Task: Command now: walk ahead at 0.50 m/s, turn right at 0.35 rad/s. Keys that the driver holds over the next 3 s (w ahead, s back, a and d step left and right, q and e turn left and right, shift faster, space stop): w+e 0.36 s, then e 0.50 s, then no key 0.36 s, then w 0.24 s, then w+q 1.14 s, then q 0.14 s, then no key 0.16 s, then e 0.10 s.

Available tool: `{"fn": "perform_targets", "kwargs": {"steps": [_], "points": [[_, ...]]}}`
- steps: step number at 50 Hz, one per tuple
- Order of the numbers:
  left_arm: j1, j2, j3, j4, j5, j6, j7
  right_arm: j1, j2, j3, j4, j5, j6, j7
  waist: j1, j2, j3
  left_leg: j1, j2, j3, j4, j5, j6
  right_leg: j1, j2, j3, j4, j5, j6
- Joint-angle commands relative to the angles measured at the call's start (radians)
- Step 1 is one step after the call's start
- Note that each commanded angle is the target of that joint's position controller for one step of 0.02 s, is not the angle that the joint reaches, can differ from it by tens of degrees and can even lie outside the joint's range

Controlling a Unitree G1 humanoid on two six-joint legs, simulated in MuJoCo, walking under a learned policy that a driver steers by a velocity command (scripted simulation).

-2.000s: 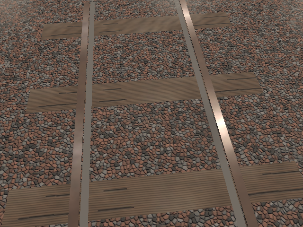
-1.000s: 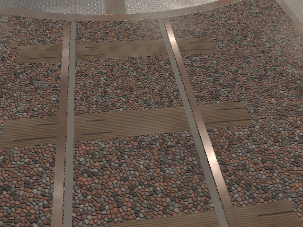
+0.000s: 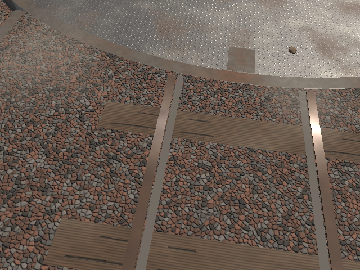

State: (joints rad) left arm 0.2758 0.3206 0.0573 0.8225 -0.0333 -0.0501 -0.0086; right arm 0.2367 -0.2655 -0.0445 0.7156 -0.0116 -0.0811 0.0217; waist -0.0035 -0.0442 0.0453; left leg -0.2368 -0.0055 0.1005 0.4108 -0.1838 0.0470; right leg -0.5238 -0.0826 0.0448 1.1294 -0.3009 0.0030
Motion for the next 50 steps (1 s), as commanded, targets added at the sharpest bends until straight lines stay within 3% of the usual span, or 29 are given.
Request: {"fn": "perform_targets", "kwargs": {"steps": [1,3,7,12,15,16,17,18,19,20,21,22,23,25,27,31,36,39,40,41,42,43,44,45,46,47,50], "points": [[0.033,0.039,0.017,-0.054,0.003,0.016,0.006,-0.028,-0.112,-0.038,-0.034,-0.008,-0.039,-0.006,0.016,0.13,-0.029,0.086,0.267,-0.17,-0.277,0.178,0.151,-0.114,-0.053,0.064,-0.012,0.117,0.015],[-0.013,0.03,0.015,-0.073,0.007,0.017,0.004,-0.015,-0.121,-0.043,-0.013,-0.01,-0.041,-0.015,0.009,0.11,-0.007,0.113,0.258,-0.1,-0.287,0.227,0.145,-0.156,-0.047,0.075,-0.114,0.21,0.021],[-0.14,0.001,-0.001,-0.116,0.014,0.007,-0.024,0.014,-0.16,-0.055,0.015,-0.001,-0.03,-0.03,-0.036,0.084,0.032,0.146,0.251,0.014,-0.306,0.24,0.125,-0.13,-0.031,0.0,-0.355,0.368,0.008],[-0.265,0.008,-0.005,-0.191,0.013,0.008,-0.053,0.083,-0.196,-0.072,0.06,0.025,0.005,-0.035,-0.071,0.073,0.07,0.317,0.301,0.068,-0.24,0.345,0.106,-0.18,-0.012,-0.063,-0.485,0.278,-0.045],[-0.21,0.049,0.018,-0.209,0.012,0.015,-0.06,0.065,-0.236,-0.083,0.058,0.034,0.029,-0.044,-0.011,0.121,-0.011,0.37,0.298,0.109,-0.05,0.8,0.074,-0.034,0.074,-0.147,-0.491,0.132,-0.101],[-0.11,0.084,0.038,-0.19,0.008,0.018,-0.057,0.055,-0.243,-0.085,0.054,0.036,0.039,-0.047,0.048,0.128,-0.072,0.352,0.283,0.124,0.099,0.912,0.058,0.097,0.118,-0.169,-0.499,0.102,-0.128],[0.05,0.137,0.071,-0.151,0.006,0.022,-0.044,0.042,-0.233,-0.078,0.049,0.04,0.042,-0.05,0.137,0.107,-0.157,0.248,0.242,0.147,0.318,0.86,0.023,0.342,0.157,-0.16,-0.567,0.157,-0.168],[0.173,0.229,0.101,-0.125,0.002,0.036,-0.02,0.074,-0.17,-0.054,0.029,0.01,0.031,-0.051,0.164,-0.044,-0.242,-0.023,0.184,0.141,0.637,0.388,-0.026,0.64,0.003,0.098,-0.585,0.188,-0.232],[0.086,0.306,0.105,-0.169,0.01,0.026,-0.018,0.125,-0.066,-0.021,-0.031,-0.001,0.0,-0.042,0.043,-0.242,-0.34,-0.424,-0.064,-0.011,0.994,-0.412,-0.097,0.888,-0.239,0.713,-0.742,0.103,-0.448],[0.084,0.221,0.079,-0.192,0.019,0.011,-0.027,0.029,-0.167,-0.036,-0.039,0.029,-0.035,-0.026,0.119,-0.087,-0.389,-0.503,-0.02,-0.21,1.044,-0.411,-0.08,0.887,-0.268,0.744,-0.824,0.193,-0.432],[0.047,0.173,0.065,-0.191,0.028,-0.002,-0.027,-0.035,-0.179,-0.038,-0.064,0.054,-0.048,-0.022,0.104,-0.044,-0.264,-0.526,0.02,-0.203,1.003,-0.342,-0.063,0.779,-0.235,0.564,-0.801,0.368,-0.391],[-0.007,0.147,0.059,-0.19,0.021,-0.01,-0.028,-0.035,-0.167,-0.036,-0.055,0.037,-0.05,-0.03,0.052,0.051,-0.164,-0.495,0.064,-0.193,0.911,-0.28,-0.064,0.629,-0.177,0.419,-0.78,0.549,-0.347],[-0.056,0.113,0.052,-0.198,0.014,-0.008,-0.022,-0.031,-0.181,-0.045,-0.045,0.008,-0.042,-0.04,0.023,0.061,-0.134,-0.442,0.097,-0.187,0.828,-0.243,-0.071,0.526,-0.141,0.329,-0.779,0.627,-0.315],[-0.094,0.112,0.048,-0.216,0.031,-0.003,-0.01,-0.01,-0.173,-0.049,-0.045,-0.003,-0.013,-0.041,-0.017,0.035,-0.114,-0.341,0.097,-0.18,0.765,-0.203,-0.093,0.381,-0.105,0.271,-0.808,0.754,-0.307],[-0.091,0.141,0.057,-0.204,0.032,0.001,0.003,0.0,-0.133,-0.036,-0.044,-0.006,0.008,-0.045,-0.03,0.025,-0.12,-0.316,0.074,-0.158,0.661,-0.157,-0.123,0.32,-0.076,0.212,-0.808,0.857,-0.303],[-0.08,0.153,0.062,-0.189,0.012,0.038,0.032,-0.086,-0.105,-0.021,-0.065,-0.004,0.021,-0.045,-0.002,-0.029,-0.16,-0.256,0.014,-0.146,0.411,0.046,-0.15,0.286,-0.003,0.161,-0.76,0.782,-0.232],[-0.059,0.145,0.059,-0.185,0.013,0.072,0.045,-0.188,-0.129,-0.026,-0.094,0.008,0.021,-0.027,0.036,-0.066,-0.153,-0.225,-0.029,-0.189,0.212,0.066,-0.137,0.337,-0.019,0.295,-0.683,0.559,-0.193],[-0.109,0.128,0.051,-0.204,0.012,0.075,0.047,-0.136,-0.151,-0.042,-0.087,0.005,0.005,-0.023,-0.012,-0.1,-0.137,-0.13,-0.025,-0.197,0.033,0.114,-0.09,0.363,0.002,0.385,-0.598,0.437,-0.154],[-0.111,0.101,0.042,-0.214,0.017,0.072,0.046,-0.104,-0.174,-0.048,-0.085,-0.005,-0.003,-0.029,-0.025,-0.076,-0.156,-0.012,0.045,-0.228,-0.035,0.275,-0.052,0.321,0.046,0.368,-0.523,0.342,-0.116],[-0.069,0.044,0.025,-0.227,0.037,0.067,0.045,-0.074,-0.235,-0.059,-0.096,-0.022,-0.001,-0.041,-0.006,0.095,-0.231,0.175,0.255,-0.399,-0.013,0.605,0.031,0.205,0.138,0.249,-0.303,0.017,-0.062],[0.049,0.053,0.025,-0.235,0.021,0.069,0.044,-0.049,-0.245,-0.062,-0.073,-0.044,0.019,-0.039,0.059,0.348,-0.279,0.306,0.444,-0.692,-0.03,0.718,0.226,-0.004,0.246,0.144,-0.125,-0.447,-0.005],[0.092,0.152,0.049,-0.197,0.025,0.072,0.043,-0.067,-0.186,-0.053,-0.091,-0.015,0.027,-0.038,0.046,0.261,-0.263,0.279,0.452,-0.711,-0.037,0.567,0.257,-0.052,0.167,0.145,0.039,-0.401,0.037],[0.029,0.189,0.064,-0.184,0.014,0.085,0.044,-0.084,-0.135,-0.038,-0.102,-0.011,0.032,-0.039,0.019,0.18,-0.208,0.22,0.376,-0.57,-0.027,0.475,0.215,-0.062,0.145,0.128,0.109,-0.323,0.059],[0.004,0.17,0.065,-0.175,0.013,0.102,0.051,-0.112,-0.124,-0.032,-0.105,-0.01,0.041,-0.038,0.023,0.13,-0.175,0.162,0.312,-0.479,-0.039,0.377,0.18,-0.057,0.133,0.111,0.125,-0.27,0.074],[-0.019,0.155,0.062,-0.186,0.017,0.112,0.055,-0.137,-0.125,-0.03,-0.104,-0.003,0.048,-0.04,0.021,0.134,-0.137,0.105,0.289,-0.437,-0.059,0.311,0.174,-0.055,0.12,0.108,0.118,-0.229,0.083],[-0.026,0.119,0.052,-0.19,0.016,0.117,0.052,-0.149,-0.134,-0.029,-0.099,-0.006,0.055,-0.041,0.028,0.15,-0.113,0.043,0.25,-0.375,-0.082,0.291,0.167,-0.01,0.12,0.082,0.083,-0.199,0.087],[-0.039,0.057,0.029,-0.196,0.02,0.109,0.048,-0.148,-0.135,-0.032,-0.085,-0.009,0.065,-0.043,0.017,0.2,-0.134,0.046,0.214,-0.286,-0.093,0.32,0.176,0.071,0.114,0.021,-0.115,-0.18,0.091]]}}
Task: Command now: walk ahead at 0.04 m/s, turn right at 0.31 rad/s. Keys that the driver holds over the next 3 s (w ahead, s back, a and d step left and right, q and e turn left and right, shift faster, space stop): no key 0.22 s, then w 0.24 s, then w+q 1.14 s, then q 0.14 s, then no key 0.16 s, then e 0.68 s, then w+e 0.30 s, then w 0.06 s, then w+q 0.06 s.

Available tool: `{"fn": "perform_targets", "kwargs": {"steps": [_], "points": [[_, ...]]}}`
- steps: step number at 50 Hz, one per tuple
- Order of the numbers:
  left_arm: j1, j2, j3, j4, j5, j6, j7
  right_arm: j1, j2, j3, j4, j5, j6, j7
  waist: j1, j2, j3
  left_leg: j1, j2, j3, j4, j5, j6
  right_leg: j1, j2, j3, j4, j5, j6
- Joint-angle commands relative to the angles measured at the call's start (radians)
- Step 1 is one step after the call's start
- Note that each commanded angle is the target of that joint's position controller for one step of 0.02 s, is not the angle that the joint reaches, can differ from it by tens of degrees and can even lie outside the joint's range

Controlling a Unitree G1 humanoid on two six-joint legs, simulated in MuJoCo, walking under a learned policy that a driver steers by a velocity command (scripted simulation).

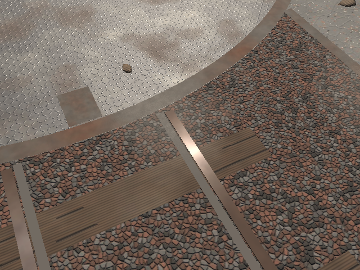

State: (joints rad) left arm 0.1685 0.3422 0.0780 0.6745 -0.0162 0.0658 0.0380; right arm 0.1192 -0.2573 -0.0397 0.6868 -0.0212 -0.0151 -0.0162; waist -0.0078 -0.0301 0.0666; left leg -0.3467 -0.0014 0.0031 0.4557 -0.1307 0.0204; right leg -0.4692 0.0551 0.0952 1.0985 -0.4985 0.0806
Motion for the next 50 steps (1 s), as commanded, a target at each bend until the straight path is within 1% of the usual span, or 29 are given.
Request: {"fn": "perform_targets", "kwargs": {"steps": [1,5,7,8,9,10,11,12,13,14,15,16,18,20,23,25,27,28,29,30,31,32,34,37,42,44,47,49,50], "points": [[0.058,0.028,0.002,-0.05,0.008,-0.01,-0.001,-0.03,-0.148,-0.039,-0.051,0.004,0.0,-0.004,0.014,0.194,-0.172,0.165,0.215,-0.18,-0.132,0.275,0.208,0.055,-0.035,-0.038,-0.156,0.021,0.009],[0.041,0.037,-0.003,-0.043,0.009,-0.016,-0.016,-0.004,-0.179,-0.045,-0.024,0.021,0.011,0.003,-0.01,0.215,-0.189,0.178,0.241,-0.197,-0.12,0.19,0.216,0.169,-0.049,-0.073,-0.404,0.112,-0.02],[0.086,0.029,-0.002,-0.013,0.013,-0.019,-0.027,-0.015,-0.171,-0.038,-0.012,0.033,0.016,0.005,0.025,0.197,-0.168,0.115,0.217,-0.174,-0.092,0.095,0.177,0.287,-0.033,-0.107,-0.623,0.267,-0.059],[0.082,0.043,-0.001,-0.014,0.021,-0.019,-0.028,0.031,-0.154,-0.032,0.011,0.038,0.013,0.008,0.024,0.174,-0.153,0.059,0.192,-0.157,-0.081,0.023,0.123,0.356,-0.044,-0.08,-0.71,0.33,-0.09],[0.085,0.094,0.005,-0.026,0.033,-0.019,-0.022,0.056,-0.121,-0.019,0.016,0.021,0.005,0.014,0.005,0.065,-0.162,-0.016,0.142,-0.103,0.006,-0.086,0.044,0.427,-0.165,0.066,-0.746,0.4,-0.139],[0.019,0.132,0.008,-0.029,0.042,-0.018,-0.02,0.073,-0.056,-0.002,-0.001,-0.003,-0.006,0.019,-0.059,-0.162,-0.144,-0.013,0.034,0.02,0.045,-0.218,-0.035,0.306,-0.282,0.184,-0.76,0.375,-0.232],[-0.033,0.056,-0.012,-0.046,0.05,-0.029,-0.027,0.013,-0.093,-0.008,0.005,-0.011,-0.006,0.013,-0.019,-0.141,-0.112,0.074,0.039,-0.008,0.048,-0.2,-0.06,0.192,-0.275,0.19,-0.798,0.232,-0.259],[-0.028,0.02,-0.023,-0.032,0.054,-0.041,-0.029,-0.005,-0.099,-0.01,0.013,-0.007,-0.007,0.014,-0.013,-0.12,-0.103,0.103,0.026,0.005,0.033,-0.14,-0.063,0.188,-0.221,0.155,-0.814,0.034,-0.219],[0.004,0.056,-0.012,-0.017,0.048,-0.048,-0.028,-0.016,-0.102,-0.013,0.024,-0.001,-0.006,0.01,0.012,-0.131,-0.084,0.086,-0.001,0.039,0.07,-0.154,-0.067,0.192,-0.195,0.153,-0.835,-0.106,-0.2],[0.035,0.109,0.003,-0.006,0.035,-0.053,-0.026,-0.02,-0.127,-0.022,0.025,0.007,-0.005,0.006,0.035,-0.165,-0.037,0.013,-0.024,0.059,0.13,-0.198,-0.066,0.203,-0.221,0.202,-0.874,-0.186,-0.215],[0.066,0.137,0.01,0.002,0.028,-0.058,-0.02,-0.028,-0.144,-0.028,0.019,0.021,-0.011,0.008,0.051,-0.188,0.002,-0.065,-0.014,0.04,0.203,-0.239,-0.053,0.219,-0.266,0.265,-0.907,-0.218,-0.244],[0.105,0.132,0.01,0.014,0.025,-0.065,-0.015,-0.047,-0.153,-0.033,0.009,0.035,-0.02,0.012,0.07,-0.192,0.031,-0.151,0.006,0.011,0.282,-0.299,-0.037,0.257,-0.303,0.321,-0.929,-0.198,-0.273],[0.146,0.099,0.003,0.03,0.014,-0.083,-0.01,-0.04,-0.148,-0.039,0.009,0.047,-0.04,0.024,0.075,-0.161,0.04,-0.312,0.053,-0.031,0.378,-0.336,-0.008,0.392,-0.341,0.365,-0.925,-0.113,-0.309],[0.142,0.09,0.004,0.033,0.002,-0.093,-0.009,-0.055,-0.122,-0.031,0.011,0.045,-0.062,0.037,0.077,-0.11,0.028,-0.323,0.068,-0.024,0.317,-0.304,0.005,0.447,-0.325,0.32,-0.921,-0.015,-0.305],[0.116,0.11,0.012,0.031,-0.001,-0.096,-0.021,-0.051,-0.096,-0.017,0.023,0.043,-0.077,0.055,0.064,-0.095,-0.012,-0.137,0.037,0.027,0.175,-0.215,0.003,0.376,-0.274,0.207,-0.906,0.132,-0.292],[0.096,0.116,0.017,0.031,-0.005,-0.096,-0.029,0.012,-0.108,-0.017,0.052,0.048,-0.072,0.062,0.027,-0.093,-0.037,0.024,0.013,0.063,0.087,-0.082,0.006,0.299,-0.262,0.139,-0.88,0.156,-0.274],[0.099,0.092,0.011,0.037,0.001,-0.099,-0.034,0.125,-0.13,-0.027,0.099,0.049,-0.061,0.057,-0.026,-0.062,-0.064,0.21,-0.018,0.076,0.055,-0.064,0.02,0.202,-0.236,0.083,-0.794,0.135,-0.236],[0.097,0.058,0.0,0.038,0.011,-0.105,-0.035,0.2,-0.153,-0.037,0.117,0.056,-0.058,0.049,-0.064,-0.025,-0.084,0.313,0.01,0.021,0.031,-0.096,0.045,0.142,-0.202,0.024,-0.672,0.165,-0.198],[0.074,-0.012,-0.021,0.001,0.028,-0.117,-0.035,0.278,-0.246,-0.056,0.12,0.05,-0.058,0.038,-0.083,0.191,-0.109,0.42,0.202,-0.298,-0.098,-0.201,0.132,-0.012,-0.093,-0.106,-0.34,0.153,-0.116],[0.049,0.007,-0.016,-0.055,0.017,-0.141,-0.027,0.348,-0.327,-0.074,0.126,0.041,-0.063,0.051,-0.101,0.369,-0.137,0.519,0.354,-0.735,-0.261,-0.411,0.291,-0.248,0.004,-0.083,-0.078,-0.065,-0.076],[0.047,0.076,0.001,-0.048,-0.012,-0.159,-0.029,0.287,-0.262,-0.056,0.109,0.037,-0.074,0.053,-0.077,0.24,-0.071,0.501,0.377,-0.742,-0.279,-0.51,0.301,-0.36,-0.064,-0.009,0.043,-0.041,-0.091],[0.026,0.094,0.005,-0.042,-0.02,-0.173,-0.037,0.245,-0.217,-0.044,0.09,0.031,-0.08,0.051,-0.065,0.184,-0.018,0.455,0.33,-0.639,-0.273,-0.45,0.272,-0.381,-0.1,-0.002,0.056,0.057,-0.112],[0.012,0.079,0.008,-0.031,0.012,-0.188,-0.041,0.205,-0.186,-0.035,0.069,0.026,-0.076,0.044,-0.04,0.098,-0.004,0.399,0.257,-0.489,-0.266,-0.218,0.233,-0.351,-0.137,-0.012,-0.022,0.192,-0.11],[-0.013,0.041,0.004,-0.04,0.027,-0.184,-0.05,0.217,-0.176,-0.032,0.061,0.031,-0.064,0.027,-0.023,0.119,-0.025,0.333,0.189,-0.355,-0.289,0.01,0.222,-0.26,-0.121,-0.043,-0.166,0.298,-0.065],[-0.185,-0.009,-0.017,-0.09,0.013,-0.183,-0.056,0.267,-0.205,-0.049,0.069,0.041,-0.05,-0.005,-0.063,0.124,0.001,0.198,0.13,-0.256,-0.276,0.1,0.187,-0.114,-0.062,-0.065,-0.498,0.521,-0.014],[-0.234,0.0,-0.017,-0.104,0.005,-0.187,-0.064,0.302,-0.206,-0.053,0.077,0.048,-0.045,-0.008,-0.076,0.124,0.005,0.18,0.144,-0.283,-0.26,0.076,0.181,-0.06,-0.047,-0.055,-0.555,0.567,-0.015],[-0.234,0.037,-0.005,-0.109,-0.001,-0.194,-0.067,0.303,-0.208,-0.061,0.076,0.056,-0.038,-0.015,-0.051,0.137,0.0,0.233,0.181,-0.346,-0.206,0.082,0.155,-0.009,-0.052,-0.014,-0.612,0.551,-0.041],[-0.177,0.067,0.008,-0.097,-0.001,-0.199,-0.063,0.29,-0.21,-0.068,0.069,0.051,-0.03,-0.014,-0.013,0.157,-0.024,0.261,0.19,-0.367,-0.132,0.19,0.137,0.076,-0.049,-0.027,-0.625,0.469,-0.073],[-0.081,0.094,0.025,-0.073,0.001,-0.201,-0.056,0.278,-0.195,-0.064,0.06,0.046,-0.027,-0.011,0.038,0.154,-0.085,0.252,0.147,-0.344,-0.023,0.305,0.114,0.214,-0.039,-0.049,-0.657,0.458,-0.102]]}}
Over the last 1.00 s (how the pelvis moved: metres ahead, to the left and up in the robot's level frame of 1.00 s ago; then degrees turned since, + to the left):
0.42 -0.08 -0.01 -35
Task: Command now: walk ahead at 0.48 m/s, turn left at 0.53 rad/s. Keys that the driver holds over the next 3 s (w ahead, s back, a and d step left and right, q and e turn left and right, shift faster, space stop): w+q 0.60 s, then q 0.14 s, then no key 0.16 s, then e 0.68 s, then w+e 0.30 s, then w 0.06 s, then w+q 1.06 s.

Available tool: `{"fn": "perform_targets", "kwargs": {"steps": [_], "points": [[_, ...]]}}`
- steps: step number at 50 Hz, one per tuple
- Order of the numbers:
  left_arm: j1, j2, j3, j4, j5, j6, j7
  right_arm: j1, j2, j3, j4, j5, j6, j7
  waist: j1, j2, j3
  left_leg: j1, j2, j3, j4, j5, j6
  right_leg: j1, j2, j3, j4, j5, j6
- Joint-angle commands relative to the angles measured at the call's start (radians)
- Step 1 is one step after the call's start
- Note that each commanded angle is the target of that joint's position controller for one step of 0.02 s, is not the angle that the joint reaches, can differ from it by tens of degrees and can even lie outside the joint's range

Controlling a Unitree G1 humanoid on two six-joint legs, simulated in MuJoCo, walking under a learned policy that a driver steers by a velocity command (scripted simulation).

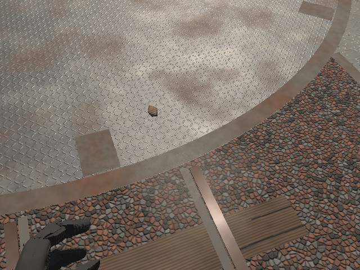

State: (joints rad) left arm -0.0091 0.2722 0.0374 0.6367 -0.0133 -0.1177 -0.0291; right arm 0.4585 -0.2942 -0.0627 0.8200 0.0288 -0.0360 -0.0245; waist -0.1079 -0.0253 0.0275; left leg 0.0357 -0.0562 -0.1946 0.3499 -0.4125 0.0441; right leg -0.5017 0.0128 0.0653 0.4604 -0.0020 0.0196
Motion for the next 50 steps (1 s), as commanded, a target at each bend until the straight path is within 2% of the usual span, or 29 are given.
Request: {"fn": "perform_targets", "kwargs": {"steps": [1,2,3,4,5,6,7,9,11,13,17,22,24,25,26,27,28,29,30,31,32,34,37,41,44,47,48,49,50], "points": [[0.24,0.197,0.081,-0.013,0.009,-0.018,0.02,-0.076,-0.123,-0.028,-0.093,-0.015,-0.003,0.002,0.21,0.125,-0.178,-0.212,0.142,-0.112,0.296,0.555,0.058,0.486,-0.074,0.037,0.004,-0.068,-0.091],[0.381,0.264,0.096,0.002,0.022,-0.01,0.027,-0.009,-0.041,-0.005,-0.117,-0.028,-0.008,0.003,0.217,-0.063,-0.352,-0.473,0.021,-0.013,0.63,0.246,0.006,0.836,-0.292,0.326,0.021,-0.222,-0.181],[0.394,0.256,0.089,0.021,0.021,0.0,0.015,0.079,-0.02,0.01,-0.14,0.006,-0.017,0.004,0.165,-0.358,-0.421,-0.717,-0.023,0.021,0.876,-0.191,-0.02,0.937,-0.444,0.74,-0.138,-0.454,-0.272],[0.338,0.161,0.066,0.01,0.012,0.004,0.016,0.023,-0.126,-0.015,-0.121,0.025,-0.016,0.004,0.178,-0.198,-0.268,-0.794,0.056,-0.001,0.964,-0.117,-0.025,0.81,-0.41,0.671,-0.184,-0.587,-0.239],[0.286,0.129,0.056,0.008,0.009,0.011,0.021,-0.077,-0.155,-0.023,-0.139,0.019,-0.012,0.006,0.181,-0.104,-0.142,-0.796,0.093,0.048,0.957,-0.03,-0.027,0.667,-0.372,0.491,-0.192,-0.49,-0.209],[0.246,0.116,0.052,0.019,0.018,0.012,0.019,-0.122,-0.14,-0.022,-0.149,0.003,-0.01,0.007,0.158,-0.034,-0.07,-0.758,0.129,0.062,0.918,0.033,-0.029,0.535,-0.331,0.375,-0.214,-0.342,-0.201],[0.218,0.093,0.046,0.029,0.025,0.01,0.019,-0.135,-0.128,-0.027,-0.154,-0.006,-0.006,0.011,0.134,-0.045,-0.043,-0.721,0.158,0.057,0.873,0.07,-0.028,0.461,-0.296,0.287,-0.236,-0.249,-0.197],[0.193,0.088,0.048,0.046,0.024,0.0,0.02,-0.12,-0.089,-0.023,-0.155,0.003,0.011,0.02,0.106,-0.086,-0.022,-0.666,0.183,0.077,0.84,0.099,-0.033,0.374,-0.264,0.169,-0.286,-0.169,-0.201],[0.193,0.109,0.056,0.066,0.016,-0.01,0.021,-0.155,-0.066,-0.017,-0.179,-0.001,0.021,0.022,0.102,-0.064,0.006,-0.698,0.195,0.084,0.787,0.137,-0.045,0.349,-0.275,0.098,-0.325,-0.111,-0.221],[0.202,0.135,0.065,0.083,0.016,-0.012,0.022,-0.197,-0.061,-0.013,-0.201,-0.008,0.02,0.025,0.108,-0.038,0.019,-0.735,0.201,0.083,0.702,0.215,-0.058,0.367,-0.284,0.038,-0.344,-0.058,-0.234],[0.214,0.167,0.071,0.104,0.013,0.001,0.026,-0.303,-0.047,-0.002,-0.227,-0.007,0.003,0.051,0.147,-0.015,0.037,-0.697,0.183,0.14,0.468,0.417,-0.049,0.401,-0.25,-0.117,-0.339,0.033,-0.201],[0.289,0.216,0.085,0.143,-0.011,0.03,0.027,-0.435,-0.054,0.0,-0.295,-0.004,0.002,0.078,0.184,-0.013,0.07,-0.692,0.152,0.21,0.305,0.371,-0.002,0.537,-0.289,-0.192,-0.288,0.104,-0.163],[0.289,0.245,0.093,0.145,-0.02,0.045,0.031,-0.41,-0.083,-0.016,-0.308,-0.009,0.007,0.081,0.149,-0.039,0.031,-0.61,0.097,0.261,0.283,0.265,0.037,0.585,-0.294,-0.228,-0.173,0.392,-0.142],[0.285,0.259,0.097,0.143,-0.025,0.053,0.033,-0.34,-0.113,-0.033,-0.298,-0.011,0.013,0.079,0.102,-0.053,-0.023,-0.504,0.053,0.292,0.276,0.221,0.062,0.588,-0.285,-0.25,-0.047,0.558,-0.129],[0.273,0.251,0.092,0.139,-0.029,0.06,0.036,-0.188,-0.157,-0.061,-0.26,-0.008,0.018,0.072,0.012,-0.039,-0.103,-0.291,0.003,0.311,0.223,0.261,0.097,0.523,-0.255,-0.286,0.156,0.623,-0.101],[0.291,0.21,0.073,0.126,-0.008,0.058,0.041,-0.004,-0.231,-0.097,-0.213,-0.002,0.029,0.053,-0.067,0.035,-0.201,0.027,0.05,0.187,0.214,0.284,0.146,0.296,-0.219,-0.289,0.447,0.404,-0.057],[0.382,0.06,0.024,0.061,0.037,0.036,0.03,-0.038,-0.355,-0.112,-0.221,0.008,0.022,0.045,0.064,0.328,-0.277,0.336,0.32,-0.396,0.116,0.094,0.327,-0.166,-0.019,-0.228,0.814,-0.53,0.008],[0.296,0.134,0.029,0.056,0.008,0.001,0.018,-0.011,-0.274,-0.085,-0.263,-0.002,0.001,0.053,-0.009,0.21,-0.425,0.388,0.393,-0.66,-0.038,-0.053,0.372,-0.262,0.007,0.019,0.933,-0.602,-0.003],[0.195,0.192,0.045,0.026,-0.03,-0.015,0.012,-0.04,-0.213,-0.066,-0.245,-0.013,-0.015,0.058,-0.023,0.146,-0.278,0.302,0.368,-0.519,-0.064,0.015,0.315,-0.341,-0.038,0.029,0.922,-0.5,-0.022],[0.176,0.175,0.037,0.019,-0.022,-0.024,0.017,-0.103,-0.196,-0.059,-0.249,-0.015,-0.023,0.058,0.022,0.087,-0.176,0.152,0.329,-0.392,-0.054,0.201,0.285,-0.31,-0.075,0.02,0.84,-0.418,-0.03],[0.181,0.175,0.04,0.032,0.007,-0.024,0.027,-0.181,-0.17,-0.051,-0.26,-0.02,-0.023,0.055,0.069,0.046,-0.117,0.015,0.292,-0.281,-0.038,0.427,0.258,-0.243,-0.105,0.018,0.761,-0.377,-0.019],[0.214,0.185,0.048,0.044,0.025,0.002,0.031,-0.247,-0.152,-0.042,-0.281,-0.037,-0.02,0.044,0.125,0.062,-0.1,-0.15,0.255,-0.167,-0.042,0.741,0.25,-0.108,-0.119,0.016,0.7,-0.356,0.006],[0.214,0.131,0.032,0.049,0.034,0.035,0.038,-0.243,-0.182,-0.052,-0.257,-0.029,-0.015,0.023,0.141,0.053,-0.095,-0.261,0.21,-0.06,-0.039,0.921,0.244,-0.057,-0.081,-0.02,0.556,-0.284,0.054],[0.121,0.092,0.011,0.043,0.026,0.041,0.026,-0.22,-0.164,-0.045,-0.221,-0.016,0.013,-0.003,0.094,0.107,-0.121,-0.289,0.14,0.031,-0.006,0.83,0.167,0.038,-0.03,-0.042,0.271,0.001,0.064],[0.064,0.107,0.015,0.031,0.02,0.037,0.011,-0.184,-0.156,-0.038,-0.19,-0.022,0.02,-0.005,0.064,0.121,-0.118,-0.238,0.173,-0.022,0.023,0.718,0.15,0.066,-0.018,-0.021,0.162,0.061,0.045],[0.091,0.133,0.028,0.039,0.032,0.025,0.001,-0.196,-0.118,-0.022,-0.168,-0.03,0.015,-0.001,0.083,0.133,-0.11,-0.163,0.213,-0.072,0.107,0.682,0.135,0.09,-0.03,-0.013,0.072,0.013,-0.009],[0.127,0.128,0.03,0.053,0.036,0.02,0.0,-0.214,-0.102,-0.014,-0.161,-0.029,0.012,0.001,0.111,0.127,-0.108,-0.169,0.193,-0.056,0.153,0.663,0.114,0.155,-0.028,-0.028,-0.002,0.08,-0.034],[0.139,0.154,0.035,0.056,0.045,0.015,0.004,-0.183,-0.085,-0.009,-0.152,-0.04,0.005,0.003,0.105,0.082,-0.124,-0.192,0.136,-0.024,0.218,0.619,0.074,0.256,-0.065,0.009,-0.03,0.336,-0.065],[0.127,0.204,0.039,0.038,0.057,0.015,0.008,-0.081,-0.067,-0.002,-0.147,-0.06,-0.006,0.006,0.043,-0.04,-0.193,-0.275,0.056,0.014,0.325,0.397,0.021,0.425,-0.18,0.139,0.029,0.653,-0.152]]}}
Over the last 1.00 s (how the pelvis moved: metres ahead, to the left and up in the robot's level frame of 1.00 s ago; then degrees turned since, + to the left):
0.29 0.01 -0.01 12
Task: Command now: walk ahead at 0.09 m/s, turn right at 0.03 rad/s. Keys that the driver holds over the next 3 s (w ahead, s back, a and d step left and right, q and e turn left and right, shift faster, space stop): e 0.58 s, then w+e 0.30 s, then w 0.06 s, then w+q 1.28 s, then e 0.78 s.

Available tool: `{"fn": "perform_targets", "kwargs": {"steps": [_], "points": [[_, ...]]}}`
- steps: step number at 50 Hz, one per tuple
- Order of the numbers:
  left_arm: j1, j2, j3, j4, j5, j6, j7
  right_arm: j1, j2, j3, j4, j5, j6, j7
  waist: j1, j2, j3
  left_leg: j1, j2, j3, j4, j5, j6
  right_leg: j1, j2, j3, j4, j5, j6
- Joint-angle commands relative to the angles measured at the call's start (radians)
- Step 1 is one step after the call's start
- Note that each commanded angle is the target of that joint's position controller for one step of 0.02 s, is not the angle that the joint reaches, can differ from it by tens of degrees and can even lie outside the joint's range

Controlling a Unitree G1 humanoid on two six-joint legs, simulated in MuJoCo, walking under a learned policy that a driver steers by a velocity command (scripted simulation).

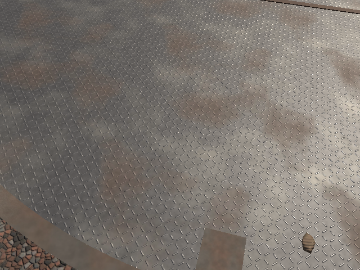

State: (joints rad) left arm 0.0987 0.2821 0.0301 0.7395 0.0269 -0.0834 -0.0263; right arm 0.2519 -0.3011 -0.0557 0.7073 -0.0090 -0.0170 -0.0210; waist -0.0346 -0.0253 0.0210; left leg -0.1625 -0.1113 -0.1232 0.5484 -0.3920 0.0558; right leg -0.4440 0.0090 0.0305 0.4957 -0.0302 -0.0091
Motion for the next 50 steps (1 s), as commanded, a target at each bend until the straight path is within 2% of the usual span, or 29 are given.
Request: {"fn": "perform_targets", "kwargs": {"steps": [1,2,3,6,8,11,15,17,18,19,20,21,23,24,26,29,31,33,35,38,39,40,41,42,43,44,45,47,50], "points": [[0.049,0.142,0.036,-0.055,0.015,-0.004,0.008,0.19,-0.06,-0.004,-0.008,-0.02,-0.022,-0.001,-0.016,-0.132,-0.263,-0.16,0.067,-0.004,0.259,0.073,-0.058,0.474,-0.282,0.315,-0.005,0.707,-0.262],[0.08,0.095,0.025,-0.041,-0.011,0.011,0.004,0.127,-0.101,-0.01,-0.021,-0.018,-0.007,-0.004,0.02,-0.172,-0.25,-0.222,0.064,0.011,0.349,-0.211,-0.097,0.452,-0.326,0.444,-0.075,0.543,-0.315],[0.084,0.096,0.021,-0.032,-0.026,0.022,-0.002,0.066,-0.123,-0.021,-0.04,-0.003,0.014,-0.008,0.03,-0.142,-0.206,-0.291,0.077,0.002,0.397,-0.29,-0.108,0.431,-0.323,0.509,-0.121,0.289,-0.305],[0.032,0.207,0.06,-0.06,-0.033,0.045,0.004,-0.014,-0.132,-0.037,-0.05,0.008,0.058,-0.021,0.035,-0.083,-0.1,-0.355,0.085,0.008,0.463,-0.193,-0.12,0.302,-0.263,0.482,-0.195,-0.081,-0.233],[-0.004,0.187,0.064,-0.073,-0.032,0.065,0.019,-0.009,-0.094,-0.031,-0.038,0.011,0.054,-0.027,0.023,-0.101,-0.09,-0.29,0.08,0.029,0.358,-0.133,-0.121,0.227,-0.193,0.4,-0.219,-0.156,-0.189],[-0.002,0.171,0.071,-0.08,-0.036,0.088,0.039,-0.011,-0.059,-0.026,-0.025,0.012,0.038,-0.027,0.031,-0.133,-0.127,-0.195,0.059,0.05,0.231,-0.038,-0.124,0.192,-0.146,0.354,-0.213,-0.148,-0.179],[0.002,0.18,0.083,-0.086,-0.046,0.111,0.05,-0.008,-0.062,-0.029,-0.022,0.014,0.018,-0.012,0.032,-0.143,-0.135,-0.115,0.051,0.053,0.039,0.067,-0.102,0.179,-0.142,0.407,-0.202,-0.214,-0.172],[-0.002,0.172,0.082,-0.091,-0.055,0.123,0.058,0.032,-0.077,-0.039,-0.007,0.012,0.007,-0.003,0.004,-0.133,-0.121,0.002,0.064,0.07,-0.126,0.171,-0.065,0.103,-0.101,0.394,-0.165,-0.282,-0.124],[0.018,0.142,0.073,-0.093,-0.052,0.124,0.059,0.058,-0.133,-0.053,-0.01,-0.001,0.006,-0.008,0.005,-0.055,-0.119,0.081,0.196,-0.035,-0.201,0.142,-0.016,0.007,-0.052,0.345,-0.07,-0.378,-0.072],[-0.021,0.108,0.067,-0.135,-0.053,0.115,0.055,0.048,-0.224,-0.075,-0.007,-0.03,0.012,-0.01,0.022,0.237,-0.051,0.034,0.38,-0.278,-0.293,0.109,0.111,-0.16,0.099,0.135,0.143,-0.477,-0.015],[0.022,0.157,0.083,-0.118,-0.038,0.102,0.054,-0.033,-0.196,-0.066,-0.044,-0.058,0.004,-0.009,0.031,0.269,-0.047,-0.026,0.497,-0.377,-0.312,0.236,0.195,-0.16,0.076,0.112,0.401,-0.547,0.022],[0.071,0.193,0.101,-0.086,-0.042,0.102,0.05,-0.094,-0.138,-0.047,-0.069,-0.051,-0.003,-0.017,0.061,0.19,-0.053,-0.039,0.469,-0.301,-0.287,0.331,0.187,-0.144,0.061,0.132,0.539,-0.509,0.034],[0.136,0.172,0.103,-0.042,-0.042,0.123,0.057,-0.152,-0.102,-0.035,-0.079,-0.009,-0.011,-0.023,0.081,0.134,-0.042,0.01,0.385,-0.144,-0.237,0.429,0.127,-0.176,0.048,0.114,0.66,-0.413,0.07],[0.132,0.15,0.096,-0.043,-0.042,0.13,0.056,-0.142,-0.096,-0.03,-0.075,-0.002,-0.01,-0.025,0.069,0.133,-0.035,0.023,0.372,-0.095,-0.223,0.51,0.128,-0.191,0.04,0.101,0.702,-0.393,0.088],[0.08,0.125,0.084,-0.076,-0.053,0.133,0.05,-0.101,-0.101,-0.032,-0.064,-0.004,0.001,-0.029,0.037,0.153,-0.027,0.067,0.349,-0.023,-0.219,0.567,0.14,-0.21,0.022,0.052,0.654,-0.353,0.114],[0.004,0.103,0.068,-0.128,-0.056,0.132,0.036,-0.041,-0.131,-0.045,-0.048,-0.006,0.018,-0.035,-0.014,0.178,-0.049,0.171,0.379,-0.002,-0.209,0.596,0.162,-0.203,-0.017,0.02,0.503,-0.351,0.136],[-0.022,0.093,0.057,-0.152,-0.054,0.134,0.022,-0.023,-0.16,-0.057,-0.046,0.001,0.023,-0.03,-0.039,0.181,-0.068,0.16,0.399,0.007,-0.254,0.367,0.164,-0.143,-0.042,-0.02,0.403,-0.356,0.121],[-0.038,0.098,0.053,-0.171,-0.053,0.133,0.012,-0.029,-0.185,-0.066,-0.044,0.011,0.018,-0.019,-0.045,0.197,-0.04,0.098,0.406,0.011,-0.305,0.138,0.159,-0.076,-0.046,-0.061,0.314,-0.374,0.091],[-0.034,0.111,0.056,-0.176,-0.052,0.128,0.004,-0.03,-0.196,-0.071,-0.038,0.021,0.007,-0.004,-0.04,0.199,-0.016,0.06,0.415,0.025,-0.321,0.05,0.148,-0.011,-0.036,-0.094,0.223,-0.38,0.05],[0.072,0.105,0.061,-0.134,-0.053,0.114,-0.007,-0.062,-0.191,-0.072,-0.025,0.048,-0.006,0.014,0.034,0.169,-0.02,-0.017,0.404,0.092,-0.243,0.053,0.111,0.191,-0.003,-0.145,-0.003,-0.275,-0.021],[0.163,0.124,0.074,-0.094,-0.056,0.112,-0.002,-0.058,-0.157,-0.062,-0.018,0.048,-0.011,0.016,0.071,0.133,-0.05,-0.099,0.369,0.147,-0.142,0.06,0.077,0.345,0.025,-0.149,-0.051,-0.265,-0.047],[0.301,0.177,0.101,-0.054,-0.065,0.108,0.007,-0.072,-0.093,-0.042,-0.025,0.026,-0.018,0.019,0.127,0.006,-0.11,-0.257,0.303,0.245,0.124,0.058,0.01,0.563,-0.051,0.001,-0.085,-0.273,-0.096],[0.37,0.331,0.131,-0.069,-0.058,0.093,0.015,-0.15,-0.022,-0.017,-0.122,-0.013,-0.036,0.021,0.137,-0.286,-0.114,-0.661,0.135,0.28,0.501,-0.217,-0.085,0.721,-0.335,0.559,-0.177,-0.378,-0.285],[0.358,0.267,0.11,-0.086,-0.045,0.06,0.004,-0.215,-0.087,-0.031,-0.137,0.014,-0.064,0.025,0.176,-0.163,-0.101,-0.779,0.125,0.082,0.636,-0.235,-0.081,0.678,-0.393,0.7,-0.281,-0.488,-0.378],[0.305,0.206,0.087,-0.088,-0.04,0.04,0.004,-0.212,-0.13,-0.042,-0.139,0.042,-0.081,0.037,0.135,-0.154,-0.015,-0.81,0.169,0.056,0.637,-0.136,-0.058,0.628,-0.369,0.613,-0.3,-0.486,-0.349],[0.261,0.161,0.073,-0.094,-0.044,0.029,0.006,-0.186,-0.149,-0.049,-0.115,0.035,-0.091,0.042,0.104,-0.113,0.033,-0.785,0.196,0.061,0.601,-0.034,-0.05,0.577,-0.318,0.508,-0.293,-0.409,-0.308],[0.219,0.141,0.063,-0.099,-0.046,0.031,0.012,-0.168,-0.154,-0.051,-0.096,0.012,-0.097,0.043,0.08,-0.086,0.045,-0.752,0.211,0.069,0.538,0.042,-0.055,0.539,-0.282,0.42,-0.291,-0.293,-0.274],[0.193,0.136,0.055,-0.112,-0.033,0.031,0.024,-0.145,-0.134,-0.048,-0.076,-0.003,-0.098,0.051,0.056,-0.094,0.032,-0.645,0.204,0.095,0.452,0.172,-0.078,0.469,-0.224,0.3,-0.307,-0.071,-0.241],[0.205,0.159,0.059,-0.095,-0.03,0.027,0.038,-0.17,-0.073,-0.021,-0.062,0.01,-0.087,0.061,0.07,-0.066,0.022,-0.562,0.189,0.135,0.275,0.337,-0.103,0.42,-0.179,0.145,-0.316,0.097,-0.205]]}}
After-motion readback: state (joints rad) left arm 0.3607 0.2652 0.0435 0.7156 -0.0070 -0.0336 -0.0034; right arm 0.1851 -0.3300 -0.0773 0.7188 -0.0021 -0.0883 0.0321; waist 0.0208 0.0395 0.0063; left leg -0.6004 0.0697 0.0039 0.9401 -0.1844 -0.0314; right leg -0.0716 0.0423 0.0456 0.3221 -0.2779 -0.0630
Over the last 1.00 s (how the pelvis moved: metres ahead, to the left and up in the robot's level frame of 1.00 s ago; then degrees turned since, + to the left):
0.49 0.13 0.00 31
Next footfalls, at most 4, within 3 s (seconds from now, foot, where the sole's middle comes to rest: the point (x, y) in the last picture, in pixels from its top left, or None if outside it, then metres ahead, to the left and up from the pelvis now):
0.34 left None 0.11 0.13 -0.77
0.80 right None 0.04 -0.12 -0.77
1.26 left None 0.46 -0.12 -0.77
1.74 right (288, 231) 0.62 -0.41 -0.77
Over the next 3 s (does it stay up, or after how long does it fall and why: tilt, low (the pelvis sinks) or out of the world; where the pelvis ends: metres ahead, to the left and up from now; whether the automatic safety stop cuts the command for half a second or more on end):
stays up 0.96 -0.27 0.01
